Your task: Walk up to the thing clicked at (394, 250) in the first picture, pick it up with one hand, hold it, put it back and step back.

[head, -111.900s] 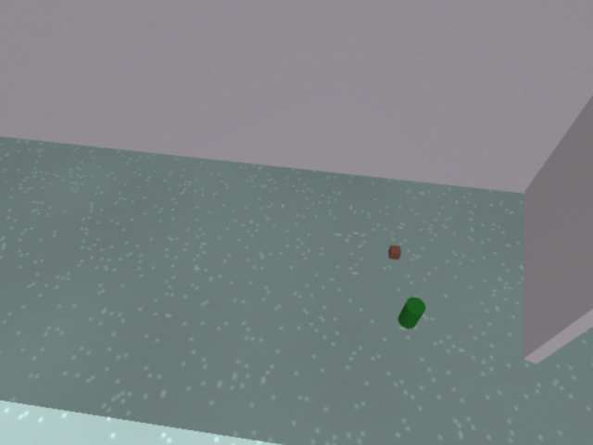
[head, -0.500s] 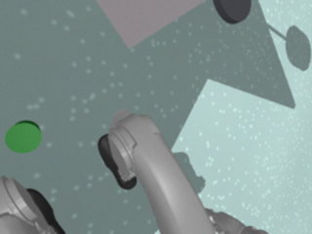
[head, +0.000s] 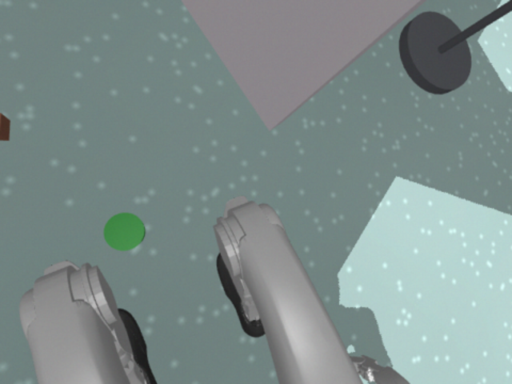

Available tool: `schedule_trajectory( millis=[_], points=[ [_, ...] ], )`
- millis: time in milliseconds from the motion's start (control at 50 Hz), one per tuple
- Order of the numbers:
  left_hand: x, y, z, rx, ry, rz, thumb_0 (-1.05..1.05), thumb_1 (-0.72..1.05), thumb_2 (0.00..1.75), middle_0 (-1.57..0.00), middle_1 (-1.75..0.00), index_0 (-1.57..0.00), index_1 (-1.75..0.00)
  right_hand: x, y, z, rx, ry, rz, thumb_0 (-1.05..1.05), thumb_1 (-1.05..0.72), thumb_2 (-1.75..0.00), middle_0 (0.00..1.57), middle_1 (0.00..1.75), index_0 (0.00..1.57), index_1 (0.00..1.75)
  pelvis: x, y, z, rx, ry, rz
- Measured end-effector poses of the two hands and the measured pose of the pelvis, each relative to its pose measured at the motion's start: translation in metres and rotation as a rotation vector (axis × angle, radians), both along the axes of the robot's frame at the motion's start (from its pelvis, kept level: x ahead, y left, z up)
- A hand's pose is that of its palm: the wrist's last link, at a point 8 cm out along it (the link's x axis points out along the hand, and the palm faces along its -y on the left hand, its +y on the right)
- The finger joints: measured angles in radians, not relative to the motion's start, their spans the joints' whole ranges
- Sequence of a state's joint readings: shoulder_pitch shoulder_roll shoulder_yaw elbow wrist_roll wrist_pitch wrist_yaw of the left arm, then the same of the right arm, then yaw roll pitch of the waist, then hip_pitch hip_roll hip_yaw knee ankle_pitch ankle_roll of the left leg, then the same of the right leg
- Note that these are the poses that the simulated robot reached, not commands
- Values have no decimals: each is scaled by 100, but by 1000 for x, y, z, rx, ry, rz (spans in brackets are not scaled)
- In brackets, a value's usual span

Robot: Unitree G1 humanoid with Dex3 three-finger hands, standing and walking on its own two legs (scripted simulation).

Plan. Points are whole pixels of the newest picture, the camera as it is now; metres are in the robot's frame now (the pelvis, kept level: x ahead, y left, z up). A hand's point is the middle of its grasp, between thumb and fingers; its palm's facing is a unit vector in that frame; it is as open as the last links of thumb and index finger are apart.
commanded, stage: withdraw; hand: left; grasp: from above
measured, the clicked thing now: out of the picture +0.59 +0.27 -0.35
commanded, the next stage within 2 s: home in 0.36 s
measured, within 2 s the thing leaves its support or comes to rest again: neither
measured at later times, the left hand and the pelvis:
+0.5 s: hand out of the picture +0.54 +0.29 -0.17, palm faces -0.48 -0.05 -0.88, open 13.9 cm; pelvis -0.02 +0.00 -0.02, yaw +0 degrees
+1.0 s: hand out of the picture +0.47 +0.30 -0.07, palm faces -0.37 -0.30 -0.88, open 12.7 cm; pelvis -0.01 +0.01 +0.04, yaw +4 degrees
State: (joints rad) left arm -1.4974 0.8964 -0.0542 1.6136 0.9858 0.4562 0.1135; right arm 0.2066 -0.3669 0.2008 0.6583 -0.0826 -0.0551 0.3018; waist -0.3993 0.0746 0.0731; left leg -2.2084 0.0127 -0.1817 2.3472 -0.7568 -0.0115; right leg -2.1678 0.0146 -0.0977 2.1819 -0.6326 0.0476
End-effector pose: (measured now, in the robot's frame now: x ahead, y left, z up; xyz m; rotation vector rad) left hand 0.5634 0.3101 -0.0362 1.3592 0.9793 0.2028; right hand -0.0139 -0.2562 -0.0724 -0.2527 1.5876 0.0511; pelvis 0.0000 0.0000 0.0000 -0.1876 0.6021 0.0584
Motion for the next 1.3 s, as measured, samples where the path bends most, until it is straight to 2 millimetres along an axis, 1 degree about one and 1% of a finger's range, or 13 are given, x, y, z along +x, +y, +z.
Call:
schedule_trajectory(
  millis=[100, 160, 240, 320, 400, 540, 640, 740, 840, 1000, 1080, 1180, 1300],
  points=[
    [-11, -28, -41, -80, 101, -233, -1, -52, 99, -7, -102, -8, -100, -17, -3, 7, -67, 40, 28, -1, -90, -89, 20, 30, 20, 30, -11, 0, 1, 1, -22, 6],
    [-11, -49, -65, -138, 54, -377, -1, -51, 98, -7, -102, -8, -99, -25, -8, 13, -134, 67, 49, -1, -90, -89, 20, 30, 20, 30, -15, -1, -6, -2, -27, 5],
    [-5, -63, -78, -118, -76, -518, 0, -46, 94, -10, -98, -11, -95, -29, -16, 17, -225, 90, 67, 0, -90, -89, 20, 30, 20, 30, -19, -2, -16, -6, -31, 3],
    [0, -60, -76, -67, -159, -539, 0, -44, 93, -11, -96, -12, -92, -24, -22, 16, -285, 79, 65, 0, -89, -89, 20, 30, 20, 30, -21, -2, -22, -4, -15, 2],
    [2, -47, -69, -18, -135, -529, 0, -46, 95, -9, -97, -10, -94, -12, -22, 9, -302, 49, 69, 0, -90, -89, 20, 30, 20, 30, -20, -1, -23, -6, 4, -1],
    [-19, -20, -77, -54, 44, -507, 0, -43, 94, -9, -98, -12, -94, 8, -16, -2, -281, 12, 110, 0, -89, -89, 20, 30, 20, 30, -21, 3, -20, -16, -16, 3],
    [-27, -23, -79, -141, 26, -611, 0, -37, 91, -12, -95, -15, -90, 15, -11, 1, -283, 27, 159, -1, -89, -89, 20, 30, 20, 30, -23, 3, -18, -20, -20, 8],
    [-33, -30, -62, -160, -115, -684, 0, -30, 86, -15, -92, -18, -86, 28, -12, 10, -316, 10, 156, 0, -89, -89, 20, 30, 20, 30, -20, 4, -13, -26, 0, 20],
    [-48, -17, -32, -142, -224, -589, 0, -25, 83, -17, -91, -20, -84, 49, -15, 18, -315, -58, 118, 0, -89, -89, 20, 30, 20, 30, -17, 5, 1, -19, 26, 33],
    [-87, 2, 21, -208, -156, -364, -1, -21, 82, -19, -90, -22, -83, 86, -7, 27, -216, -181, 56, 0, -89, -89, 20, 30, 20, 30, -11, 6, 42, 30, 54, 42],
    [-108, -8, 38, -300, -119, -305, -1, -19, 81, -20, -90, -23, -83, 97, -1, 37, -171, -220, 33, 0, -89, -89, 20, 30, 20, 30, -6, 5, 63, 53, 51, 49],
    [-120, -25, 64, -369, -178, -276, -1, -15, 81, -20, -90, -23, -83, 107, 2, 53, -138, -251, 22, 0, -89, -89, 20, 30, 20, 30, -1, 0, 87, 75, 43, 59],
    [-132, -26, 105, -374, -256, -160, -1, -13, 79, -19, -90, -22, -83, 121, -2, 74, -118, -309, 2, 0, -90, -89, 20, 30, 20, 30, 3, -7, 115, 98, 15, 61]
  ],
)
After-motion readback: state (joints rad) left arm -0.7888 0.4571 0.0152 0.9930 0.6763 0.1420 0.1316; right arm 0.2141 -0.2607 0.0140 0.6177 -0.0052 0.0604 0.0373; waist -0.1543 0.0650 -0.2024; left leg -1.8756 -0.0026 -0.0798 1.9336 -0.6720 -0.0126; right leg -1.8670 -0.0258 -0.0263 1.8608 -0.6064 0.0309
